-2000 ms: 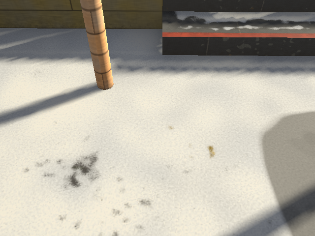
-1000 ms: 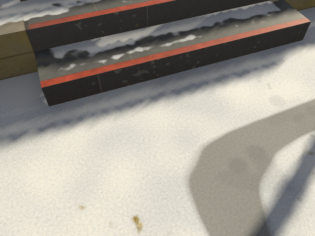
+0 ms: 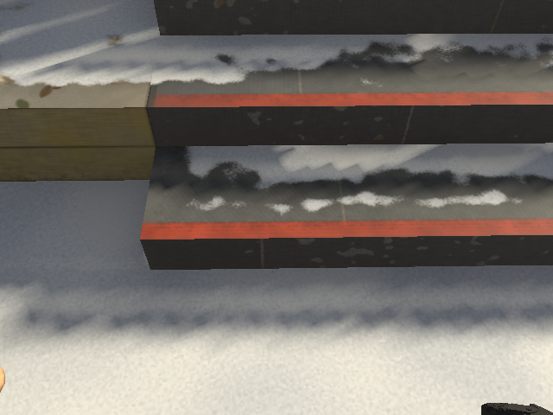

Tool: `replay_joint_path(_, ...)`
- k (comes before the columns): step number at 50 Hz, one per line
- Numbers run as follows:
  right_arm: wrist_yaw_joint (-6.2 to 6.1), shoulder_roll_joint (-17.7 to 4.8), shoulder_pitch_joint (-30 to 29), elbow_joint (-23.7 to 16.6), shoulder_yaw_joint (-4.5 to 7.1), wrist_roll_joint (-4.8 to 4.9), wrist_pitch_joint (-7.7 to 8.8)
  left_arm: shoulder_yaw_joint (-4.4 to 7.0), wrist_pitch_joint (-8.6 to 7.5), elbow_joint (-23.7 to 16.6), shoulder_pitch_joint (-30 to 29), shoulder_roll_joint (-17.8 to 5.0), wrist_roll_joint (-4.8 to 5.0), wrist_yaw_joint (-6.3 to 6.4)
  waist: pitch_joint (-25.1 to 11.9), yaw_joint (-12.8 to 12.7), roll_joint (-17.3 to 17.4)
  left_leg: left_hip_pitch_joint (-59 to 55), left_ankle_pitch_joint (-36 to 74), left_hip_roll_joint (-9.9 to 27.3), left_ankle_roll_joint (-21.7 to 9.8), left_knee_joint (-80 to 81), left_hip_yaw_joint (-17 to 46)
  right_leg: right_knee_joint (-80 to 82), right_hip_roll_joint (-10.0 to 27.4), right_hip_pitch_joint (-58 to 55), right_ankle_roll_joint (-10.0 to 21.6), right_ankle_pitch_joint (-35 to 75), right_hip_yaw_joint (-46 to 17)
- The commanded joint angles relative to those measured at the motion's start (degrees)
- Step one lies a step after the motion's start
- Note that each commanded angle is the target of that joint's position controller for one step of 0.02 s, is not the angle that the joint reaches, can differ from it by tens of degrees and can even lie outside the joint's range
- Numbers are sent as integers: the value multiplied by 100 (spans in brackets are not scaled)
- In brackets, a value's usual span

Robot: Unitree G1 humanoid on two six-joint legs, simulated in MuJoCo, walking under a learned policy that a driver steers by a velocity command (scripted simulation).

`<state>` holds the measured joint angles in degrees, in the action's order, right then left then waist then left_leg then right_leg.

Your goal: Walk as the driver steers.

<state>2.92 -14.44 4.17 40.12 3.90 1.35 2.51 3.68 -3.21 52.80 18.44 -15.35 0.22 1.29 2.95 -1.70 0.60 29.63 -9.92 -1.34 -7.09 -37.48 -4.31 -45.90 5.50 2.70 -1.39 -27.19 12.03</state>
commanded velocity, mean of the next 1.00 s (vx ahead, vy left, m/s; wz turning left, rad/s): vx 0.50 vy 0.00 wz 0.13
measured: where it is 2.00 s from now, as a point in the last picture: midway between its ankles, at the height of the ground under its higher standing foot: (372, 244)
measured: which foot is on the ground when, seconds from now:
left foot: down 0.00-0.50, up 0.52-0.98, down 1.00-1.00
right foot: up 0.00-0.46, down 0.48-1.00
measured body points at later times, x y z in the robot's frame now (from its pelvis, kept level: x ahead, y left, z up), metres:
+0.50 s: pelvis +0.28 -0.02 +0.01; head +0.31 -0.02 +0.46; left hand +0.42 +0.25 -0.08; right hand +0.30 -0.29 -0.13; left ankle +0.11 +0.07 -0.71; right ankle +0.40 -0.09 -0.72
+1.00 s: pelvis +0.52 +0.02 +0.02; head +0.55 +0.02 +0.47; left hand +0.45 +0.25 -0.13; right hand +0.74 -0.19 -0.09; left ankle +0.61 +0.11 -0.72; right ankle +0.41 -0.09 -0.71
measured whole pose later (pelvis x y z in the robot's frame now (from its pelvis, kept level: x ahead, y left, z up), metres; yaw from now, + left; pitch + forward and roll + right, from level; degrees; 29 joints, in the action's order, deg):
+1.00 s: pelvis +0.52 +0.02 +0.02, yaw +5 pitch +0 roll -2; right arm 0.1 -12.3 2.8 48.1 -0.1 -2.5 4.7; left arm 1.5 -4.9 57.4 24.9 -11.5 -0.4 -0.3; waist 1.9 -3.8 1.4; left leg 22.7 -6.7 0.5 -3.2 -28.8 -2.9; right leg -24.5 -4.1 0.3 3.1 -23.0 0.6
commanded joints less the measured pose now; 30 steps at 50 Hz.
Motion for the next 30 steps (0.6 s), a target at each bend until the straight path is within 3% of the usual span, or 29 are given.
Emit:
replay_joint_path(1, -78, -1321, 1979, 7, 405, -69, 82, 60, -536, -945, -528, -751, 165, -143, -2164, 904, 589, -5174, -499, 2018, -1662, 2100, 4835, -3780, -519, 4337, 189, -401, -1821)
replay_joint_path(2, -78, -1071, 1726, 19, 336, -66, 137, 68, -610, -1091, -834, -780, 269, -161, -1409, 766, 428, -4464, -100, 1820, -1405, 2087, 3918, -3397, -290, 4515, 322, 139, -1741)
replay_joint_path(3, -191, -1062, 1490, 261, 319, -423, 20, -48, -401, -891, -608, -455, -237, -167, -599, 339, -413, -3276, 1177, 1547, -979, 1999, 2887, -2617, 92, 3951, 270, 822, -1438)
replay_joint_path(4, -230, -894, 1283, 183, 264, -389, 10, -50, -247, -871, -448, -407, -376, -171, -443, 142, -357, -2611, 1958, 1296, -810, 2040, 2386, -2266, 173, 3419, 193, 851, -1382)
replay_joint_path(5, -225, -756, 1173, 155, 201, -313, 29, -70, -91, -809, -204, -390, -427, -191, -552, 13, -127, -2227, 2364, 1117, -744, 2112, 2033, -2121, 193, 2929, 118, 876, -1332)
replay_joint_path(7, -183, -753, 1248, 207, 160, -222, 130, -67, 95, -774, -19, -411, -361, -249, -661, -77, 113, -1901, 2688, 964, -795, 2297, 1702, -1931, 154, 2649, 22, 976, -1188)
replay_joint_path(9, -178, -850, 1435, 336, 169, -204, 173, -80, 129, -884, -358, -408, -306, -282, -459, 9, 273, -1828, 2222, 891, -755, 2590, 1567, -1383, 189, 2818, -29, 1408, -1115)
replay_joint_path(14, -166, -855, 1882, 572, 145, -186, 190, -122, 89, -1132, -1359, -350, -247, -338, -58, 432, 361, -2411, 1350, 893, -587, 2861, 1501, 189, 145, 3279, 10, 2485, -1087)
replay_joint_path(18, -210, -890, 2132, 736, 128, -240, 218, -116, 30, -1300, -1837, -377, -203, -372, 75, 612, 346, -2943, 1506, 1085, -505, 2691, 1546, 964, -51, 3254, 146, 2570, -1040)
replay_joint_path(20, -257, -953, 2067, 790, 129, -256, 218, -93, -3, -1337, -1790, -430, -199, -379, 138, 517, 387, -3045, 1789, 1213, -411, 2552, 1589, 1242, -143, 2994, 292, 2316, -1044)
replay_joint_path(22, -296, -1032, 1911, 826, 133, -274, 223, -47, -49, -1222, -1349, -495, -187, -335, 77, 284, 371, -3047, 2677, 1255, -271, 2174, 1545, 1498, -348, 2305, 445, 1934, -975)
replay_joint_path(23, -298, -1061, 1818, 856, 134, -281, 232, -5, -81, -1052, -806, -538, -187, -271, -170, 22, 293, -3032, 3533, 1105, -175, 1520, 1383, 1747, -542, 1623, 543, 1863, -862)
replay_joint_path(24, -291, -961, 1824, 882, 89, -283, 237, 57, -142, -782, 30, -661, -242, -191, -678, -320, 35, -2798, 3682, 784, -72, 418, 1123, 2015, -550, 570, 691, 1938, -888)
replay_joint_path(25, -279, -636, 1916, 715, -29, -182, 265, 160, -195, -689, 904, -1119, -371, -106, -1411, -599, -633, -1703, 2315, 379, 96, -1251, 824, 2248, 688, -846, 1060, 1362, -2350)
replay_joint_path(26, -278, -324, 2519, 699, -78, -57, 267, 332, -157, -551, 1140, -1728, -363, -151, -1677, -314, -2013, -53, -1680, -643, 250, -2860, 501, 2952, 1868, -1694, 1710, 1198, -4857)
replay_joint_path(27, -313, -731, 2241, 811, -16, -247, 218, 211, -96, -584, 665, -1170, -189, -217, -1152, -129, -970, 352, -1745, -265, 127, -3225, 1095, 3159, 1640, -1173, 1558, 650, -4900)
replay_joint_path(28, -260, -718, 1919, 803, -14, -257, 208, 121, -86, -689, 142, -799, -128, -245, -558, 14, -489, 351, -1236, 30, 115, -3104, 1054, 3217, 1430, -482, 1449, 599, -4028)
replay_joint_path(29, -225, -630, 1651, 773, -56, -264, 203, 57, -102, -715, -137, -582, -142, -253, -320, 75, -273, 243, -882, 254, 139, -2819, 959, 3413, 1160, -60, 1303, 1006, -3451)
replay_joint_path(30, -204, -579, 1524, 765, -72, -328, 162, 13, -138, -665, -193, -479, -136, -223, -157, 140, -396, 127, -730, 389, 191, -2617, 848, 3530, 955, 184, 1181, 1631, -3007)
